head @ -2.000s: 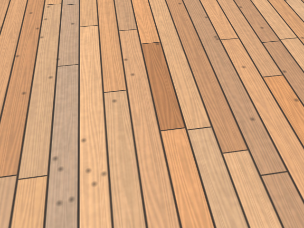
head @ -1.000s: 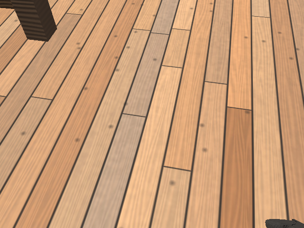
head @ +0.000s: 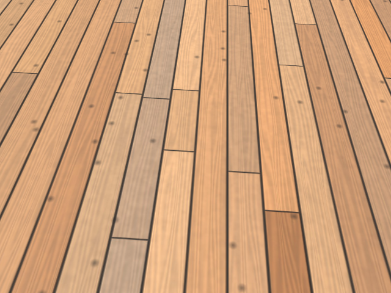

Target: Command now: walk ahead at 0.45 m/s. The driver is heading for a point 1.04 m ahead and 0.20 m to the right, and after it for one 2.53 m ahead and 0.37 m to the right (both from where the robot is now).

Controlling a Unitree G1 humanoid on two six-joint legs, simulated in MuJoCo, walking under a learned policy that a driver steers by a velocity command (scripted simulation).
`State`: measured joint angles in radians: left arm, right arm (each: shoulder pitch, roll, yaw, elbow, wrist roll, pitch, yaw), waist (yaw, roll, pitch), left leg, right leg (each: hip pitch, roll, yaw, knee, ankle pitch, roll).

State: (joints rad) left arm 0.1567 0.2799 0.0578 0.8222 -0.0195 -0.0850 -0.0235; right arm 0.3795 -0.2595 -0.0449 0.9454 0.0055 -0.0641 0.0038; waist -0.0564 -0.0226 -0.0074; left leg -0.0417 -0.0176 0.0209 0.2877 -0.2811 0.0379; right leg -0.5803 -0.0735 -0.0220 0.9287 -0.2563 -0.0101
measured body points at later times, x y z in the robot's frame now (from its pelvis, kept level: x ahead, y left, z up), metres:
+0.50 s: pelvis +0.26 -0.07 +0.00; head +0.27 -0.07 +0.45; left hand +0.29 +0.21 -0.13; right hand +0.40 -0.34 -0.11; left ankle +0.38 +0.12 -0.67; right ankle +0.25 -0.14 -0.75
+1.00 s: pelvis +0.54 +0.01 +0.00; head +0.55 +0.01 +0.45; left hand +0.67 +0.27 -0.13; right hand +0.55 -0.27 -0.12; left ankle +0.55 +0.10 -0.75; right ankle +0.57 -0.17 -0.66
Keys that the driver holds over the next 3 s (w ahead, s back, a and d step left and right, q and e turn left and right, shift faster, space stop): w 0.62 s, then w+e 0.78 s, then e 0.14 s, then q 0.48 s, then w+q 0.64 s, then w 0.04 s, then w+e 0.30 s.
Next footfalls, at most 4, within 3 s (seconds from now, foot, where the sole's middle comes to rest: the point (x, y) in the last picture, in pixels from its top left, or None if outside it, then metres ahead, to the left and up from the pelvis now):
0.20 right None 0.29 -0.15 -0.78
0.76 left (159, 270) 0.59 0.10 -0.78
1.30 right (235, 208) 0.82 -0.20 -0.78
1.74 left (213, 152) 1.11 -0.13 -0.78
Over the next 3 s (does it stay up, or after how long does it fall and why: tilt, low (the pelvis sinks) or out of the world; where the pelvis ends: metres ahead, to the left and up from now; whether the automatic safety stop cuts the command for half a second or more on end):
stays up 1.32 -0.13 -0.01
